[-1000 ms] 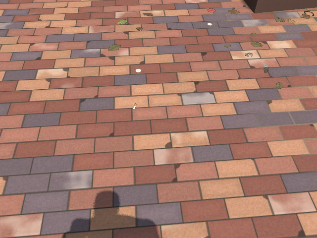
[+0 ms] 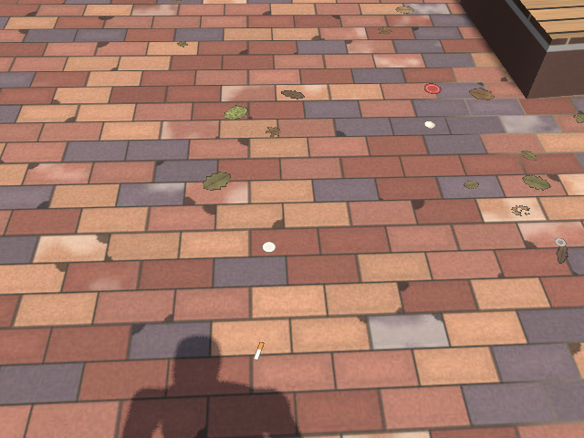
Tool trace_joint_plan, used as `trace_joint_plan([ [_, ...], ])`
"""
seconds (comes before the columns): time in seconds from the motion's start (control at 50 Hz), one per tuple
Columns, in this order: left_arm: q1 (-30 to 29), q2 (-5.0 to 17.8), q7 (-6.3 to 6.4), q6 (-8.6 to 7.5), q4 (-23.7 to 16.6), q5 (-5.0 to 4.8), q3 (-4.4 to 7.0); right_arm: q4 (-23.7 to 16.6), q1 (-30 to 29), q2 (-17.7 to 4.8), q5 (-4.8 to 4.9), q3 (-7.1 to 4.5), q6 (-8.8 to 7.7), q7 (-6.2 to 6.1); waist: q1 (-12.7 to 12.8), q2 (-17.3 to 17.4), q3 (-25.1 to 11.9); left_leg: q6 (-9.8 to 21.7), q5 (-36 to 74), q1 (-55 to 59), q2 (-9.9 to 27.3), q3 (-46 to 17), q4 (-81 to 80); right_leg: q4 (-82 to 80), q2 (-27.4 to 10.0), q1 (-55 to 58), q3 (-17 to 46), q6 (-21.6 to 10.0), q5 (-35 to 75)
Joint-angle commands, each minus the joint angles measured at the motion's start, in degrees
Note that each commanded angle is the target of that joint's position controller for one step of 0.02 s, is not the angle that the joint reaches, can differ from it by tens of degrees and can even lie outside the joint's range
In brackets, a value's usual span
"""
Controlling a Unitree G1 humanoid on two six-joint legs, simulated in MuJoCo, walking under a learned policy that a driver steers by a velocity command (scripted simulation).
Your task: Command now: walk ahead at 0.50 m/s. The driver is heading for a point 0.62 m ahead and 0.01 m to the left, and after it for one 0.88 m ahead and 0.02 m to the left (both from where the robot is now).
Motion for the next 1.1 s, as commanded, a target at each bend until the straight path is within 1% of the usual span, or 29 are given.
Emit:
trace_joint_plan([
  [0.02,0.5,2.9,0.21,0.39,-2.6,0.64,0.91,-2.6,-0.6,-8.5,0.12,-1.62,-0.83,-1.04,1.9,4.8,0.1,9.5,8.4,2.7,16.6,-13.7,-12.3,-6.8,-2.6,-5.8,1.9,1.3,8.2],
  [0.12,-8.7,1.4,-0.69,-0.24,-5.1,0.41,0.31,-1.0,3.4,-8.9,0.78,-1.46,-0.23,-1.88,-0.8,5.4,2.1,6.8,8.5,4.6,13.9,-7.9,-12.9,-22.6,-0.1,-4.3,-0.7,1.7,21.0],
  [0.22,-16.1,1.6,-2.16,-0.82,-7.9,-0.20,-0.33,1.6,8.1,-9.5,1.16,-1.75,0.91,-2.04,-3.1,5.5,4.4,6.7,9.9,13.3,17.0,-7.8,-9.6,-29.9,1.5,-6.0,-1.4,0.6,17.8],
  [0.28,-14.8,3.3,-3.00,-1.40,-8.5,-0.38,0.07,2.0,7.4,-10.5,1.39,-2.28,1.73,-2.39,-0.9,6.9,3.2,5.4,18.4,17.3,19.0,-8.2,-5.1,-32.3,2.9,-1.9,-2.1,-1.5,11.7],
  [0.3,-11.3,4.6,-3.00,-1.53,-7.8,-0.30,0.70,1.7,6.0,-11.0,1.45,-2.43,1.95,-2.45,1.3,7.8,0.9,4.6,27.5,17.3,18.5,-7.5,-1.2,-32.8,4.6,4.0,-3.6,-2.5,10.2],
  [0.32,-3.9,6.5,-2.80,-1.57,-5.5,-0.08,1.85,1.4,4.6,-10.6,1.53,-2.23,2.24,-2.45,5.4,7.5,-3.5,3.4,35.7,15.6,16.2,-5.4,7.2,-34.1,6.6,14.5,-5.2,-3.9,11.2],
  [0.34,6.8,9.8,-2.31,-1.53,-2.5,0.37,3.26,0.5,4.3,-8.9,1.09,-1.47,2.27,-2.46,9.4,5.4,-10.8,1.5,31.1,7.1,13.1,-3.1,20.6,-31.9,3.0,31.4,-1.3,-6.5,12.8],
  [0.36,15.0,15.5,-1.94,-1.15,-0.9,1.25,4.70,-0.4,10.1,-3.2,0.54,0.28,1.30,-1.95,8.4,-6.7,-19.9,-2.9,8.4,-16.5,4.5,-0.4,43.8,-33.3,-12.1,55.1,22.9,-15.0,6.0],
  [0.38,15.7,12.4,-2.08,-0.97,-0.5,0.68,3.47,0.2,9.7,-2.8,0.97,0.68,-0.17,-1.60,8.5,-11.8,-23.7,-3.0,-24.5,-26.4,0.2,-8.2,54.3,-42.6,-16.6,58.8,40.1,-17.6,0.8],
  [0.4,11.4,9.0,-2.05,-1.06,-1.1,0.27,2.29,-1.1,4.8,-8.1,2.60,-0.77,-1.14,-1.25,8.3,-8.3,-16.1,-1.7,-22.7,-31.9,4.1,-10.8,58.9,-43.6,-14.5,52.8,33.4,-14.6,-2.6],
  [0.42,6.3,7.0,-1.97,-1.07,-2.4,0.36,1.64,-2.3,0.8,-8.8,3.11,-0.84,-1.51,-1.32,6.8,-4.8,-9.9,-1.0,-17.4,-32.3,7.3,-8.8,57.4,-44.8,-12.4,44.0,25.4,-12.6,-0.2],
  [0.44,2.3,5.1,-2.12,-1.19,-3.0,0.91,1.07,-2.4,-0.9,-8.3,2.63,-1.07,-1.24,-1.69,5.0,-1.1,-5.6,-1.0,-12.9,-29.9,9.7,-8.0,53.7,-47.1,-10.6,35.3,19.2,-11.5,3.2],
  [0.46,0.1,3.4,-2.23,-1.58,-3.2,1.44,0.57,-1.9,-0.2,-7.7,2.23,-1.51,-0.32,-2.02,2.9,-1.8,-3.6,-1.0,-10.0,-26.1,11.5,-8.5,50.4,-49.2,-8.7,29.5,14.6,-10.2,5.5],
  [0.5,-0.2,3.1,-2.30,-2.05,-2.3,1.72,0.55,-1.0,2.4,-4.8,2.29,-1.34,1.57,-2.19,1.1,-2.9,-2.2,-1.4,-7.6,-21.8,12.3,-8.9,47.7,-52.5,-7.4,23.7,9.4,-9.9,7.3],
  [0.54,1.5,4.8,-1.68,-2.47,-1.2,2.00,1.00,-1.7,0.9,-4.5,2.26,-1.51,2.49,-2.42,0.8,-2.2,-0.3,-2.1,-3.6,-24.4,12.2,-9.9,45.0,-54.5,-7.4,22.7,5.3,-10.1,10.3],
  [0.64,3.2,5.7,-0.20,-2.38,-0.4,2.00,1.13,-4.2,-5.9,-4.3,1.56,-1.79,2.22,-1.57,2.1,-1.0,1.4,-2.9,11.5,-28.8,10.3,-10.2,30.7,-55.4,-6.0,26.2,-3.7,-7.8,16.4],
  [0.74,7.3,6.6,0.67,-1.32,1.0,1.39,1.25,-8.4,-15.3,-2.3,1.18,-0.53,2.12,0.11,5.4,0.6,5.2,-2.2,14.4,-29.3,9.2,-4.9,19.2,-53.9,-7.2,32.5,-9.7,-6.4,22.2],
  [0.78,7.3,7.6,1.15,0.04,1.0,1.02,1.49,-10.5,-17.1,-2.4,0.74,-0.44,2.10,1.01,5.4,-0.1,5.1,-1.8,10.6,-28.3,7.6,-1.9,16.7,-48.7,-8.1,35.6,-11.6,-5.7,33.8],
  [0.82,6.1,9.4,1.86,1.27,0.1,0.37,2.00,-11.6,-14.3,-4.4,0.72,-1.24,2.12,1.91,3.2,-2.7,1.7,-0.4,4.9,-22.8,4.6,0.9,16.4,-41.3,-8.6,38.0,-12.4,-4.3,49.6],
  [0.86,3.6,10.4,2.48,2.26,-1.3,-0.10,2.29,-9.5,-2.7,-8.7,0.98,-3.35,1.96,2.20,-2.9,-3.2,-4.7,2.1,5.1,-9.0,0.4,2.2,12.2,-25.5,-6.7,36.6,-13.1,-1.7,55.5],
  [0.88,4.1,10.2,2.37,2.04,-2.0,0.09,2.12,-8.5,3.1,-12.6,0.74,-4.92,1.97,1.15,-5.9,0.8,-8.5,4.4,17.9,3.4,2.0,-2.5,7.6,-11.6,-3.4,29.0,-13.8,1.6,43.6],
  [0.9,8.3,3.3,1.62,1.11,-4.0,3.45,0.21,-8.7,3.8,-18.5,0.26,-5.73,2.53,-0.37,-0.7,15.7,-14.9,10.9,47.9,21.8,16.1,-21.2,14.7,8.6,4.4,9.9,-12.9,5.2,-9.2],
  [0.92,11.6,2.8,0.59,-0.49,-5.2,2.06,-0.80,-11.2,3.4,-18.7,-0.39,-5.13,2.33,-0.12,-0.1,16.2,-27.7,23.1,48.9,33.5,27.0,-44.5,9.6,24.0,11.8,-1.8,-0.5,6.7,-28.0],
  [0.94,6.2,6.8,0.02,-1.24,-5.7,0.08,0.25,-12.5,2.6,-15.3,-0.45,-4.45,2.70,-0.12,-3.0,7.9,-27.1,20.2,44.0,30.2,23.5,-37.8,7.7,24.9,7.9,-3.9,5.3,5.3,-23.5],
  [0.96,2.2,6.8,0.18,-1.19,-7.2,-0.59,0.19,-13.3,-1.6,-12.4,0.51,-3.77,2.76,-0.32,-2.1,5.1,-19.6,17.0,37.2,23.1,20.4,-30.6,6.7,20.8,5.8,-6.3,4.2,4.3,-18.3],
  [0.98,1.6,6.6,0.90,-0.50,-6.2,0.21,0.38,-13.9,-5.2,-10.3,1.12,-3.12,2.92,-0.55,-0.1,0.3,-13.3,14.5,33.1,13.7,18.2,-25.9,4.7,16.3,3.3,-5.3,3.3,4.6,-14.7],
  [1.0,2.4,7.7,1.44,0.65,-5.9,0.69,0.92,-14.2,-7.4,-8.1,0.89,-2.37,3.10,-0.91,1.7,0.8,-11.0,13.6,30.9,6.4,17.5,-23.1,3.0,12.8,1.6,-1.6,3.2,4.6,-12.8],
  [1.02,3.6,7.7,1.52,1.83,-5.5,0.69,1.17,-14.3,-8.2,-7.4,-0.04,-1.91,3.17,-0.89,3.0,2.2,-10.0,13.2,30.0,0.7,16.9,-21.4,1.5,10.7,0.9,3.0,2.9,4.5,-11.9],
  [1.1,6.1,3.6,1.94,3.35,-4.0,0.87,0.25,-12.1,-9.3,-6.1,-1.59,-0.88,2.36,-1.22,4.7,6.0,-10.1,11.6,32.7,-6.2,14.0,-12.0,-0.6,-4.2,0.3,11.0,1.8,5.3,-5.7],
])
